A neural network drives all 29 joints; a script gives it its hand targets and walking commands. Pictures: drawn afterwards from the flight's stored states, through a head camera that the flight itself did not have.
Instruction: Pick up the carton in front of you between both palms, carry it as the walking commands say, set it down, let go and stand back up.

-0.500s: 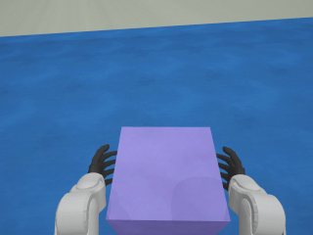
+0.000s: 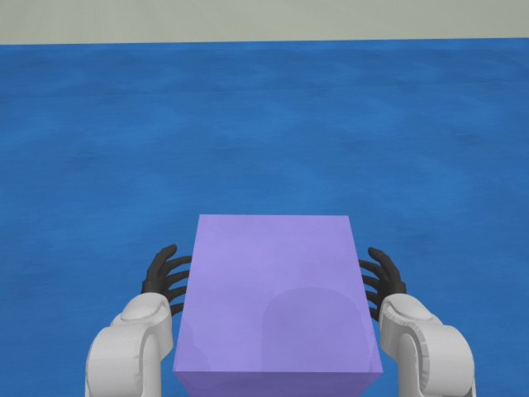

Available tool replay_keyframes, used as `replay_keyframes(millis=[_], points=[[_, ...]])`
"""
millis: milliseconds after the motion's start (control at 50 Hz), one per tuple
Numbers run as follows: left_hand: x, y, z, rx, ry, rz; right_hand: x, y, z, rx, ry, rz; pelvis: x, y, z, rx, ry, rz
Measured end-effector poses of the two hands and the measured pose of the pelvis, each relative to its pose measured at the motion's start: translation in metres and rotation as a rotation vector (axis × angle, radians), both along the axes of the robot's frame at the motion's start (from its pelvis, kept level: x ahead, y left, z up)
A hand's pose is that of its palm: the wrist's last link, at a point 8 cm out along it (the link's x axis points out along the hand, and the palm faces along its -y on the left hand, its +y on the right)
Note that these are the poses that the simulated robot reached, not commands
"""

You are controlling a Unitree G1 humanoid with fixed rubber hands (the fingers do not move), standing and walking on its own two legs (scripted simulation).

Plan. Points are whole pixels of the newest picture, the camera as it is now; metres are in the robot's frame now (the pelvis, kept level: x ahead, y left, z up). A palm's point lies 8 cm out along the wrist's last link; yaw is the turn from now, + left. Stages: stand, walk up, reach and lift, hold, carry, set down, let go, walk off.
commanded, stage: carry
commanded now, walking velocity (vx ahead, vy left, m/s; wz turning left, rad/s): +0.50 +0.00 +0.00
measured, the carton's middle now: (272, 320) +0.26 +0.00 +0.02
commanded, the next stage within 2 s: none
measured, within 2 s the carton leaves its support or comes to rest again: neither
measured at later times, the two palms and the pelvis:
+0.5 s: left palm (211, 161) +0.55 +0.12 +0.10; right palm (357, 162) +0.57 -0.18 +0.09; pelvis +0.32 -0.04 +0.01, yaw +4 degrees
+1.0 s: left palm (213, 98) +0.87 +0.16 +0.08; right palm (321, 100) +0.87 -0.14 +0.09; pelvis +0.62 +0.01 +0.01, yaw +0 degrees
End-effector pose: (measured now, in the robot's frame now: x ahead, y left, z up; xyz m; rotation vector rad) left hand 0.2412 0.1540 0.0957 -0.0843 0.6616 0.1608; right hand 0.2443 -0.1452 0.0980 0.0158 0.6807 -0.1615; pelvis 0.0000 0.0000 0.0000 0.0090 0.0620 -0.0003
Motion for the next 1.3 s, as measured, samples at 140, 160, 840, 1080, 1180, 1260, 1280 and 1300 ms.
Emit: replay_keyframes(millis=[140,160,840,1080,1180,1260,1280,1300], points=[[0.080,-0.005,-0.001,0.013,0.078,-0.063,0.063,-0.005,-0.002,0.010,0.079,-0.063,0.075,0.009,0.021,-0.026,0.018,-0.003],[0.092,-0.006,0.001,0.013,0.070,-0.063,0.075,-0.005,0.000,0.011,0.071,-0.064,0.087,0.009,0.022,-0.027,0.018,0.000],[0.546,-0.002,0.008,0.032,-0.059,0.009,0.551,-0.002,0.003,0.031,-0.061,0.008,0.552,-0.003,-0.004,-0.014,-0.014,0.019],[0.655,0.003,-0.008,0.003,0.061,-0.022,0.650,0.002,-0.007,-0.002,0.060,-0.021,0.647,0.007,0.016,-0.009,-0.012,0.013],[0.687,-0.002,0.008,0.029,-0.002,-0.002,0.689,-0.003,0.004,0.022,-0.004,-0.001,0.691,-0.001,0.013,-0.001,-0.026,0.025],[0.714,-0.005,0.022,0.047,-0.038,0.007,0.720,-0.006,0.013,0.038,-0.040,0.011,0.719,-0.006,0.012,-0.006,-0.012,0.032],[0.721,-0.006,0.023,0.050,-0.041,0.010,0.727,-0.006,0.014,0.040,-0.044,0.013,0.725,-0.007,0.012,-0.006,-0.009,0.032],[0.726,-0.006,0.024,0.051,-0.040,0.012,0.733,-0.007,0.015,0.041,-0.043,0.015,0.729,-0.008,0.011,-0.006,-0.005,0.032]])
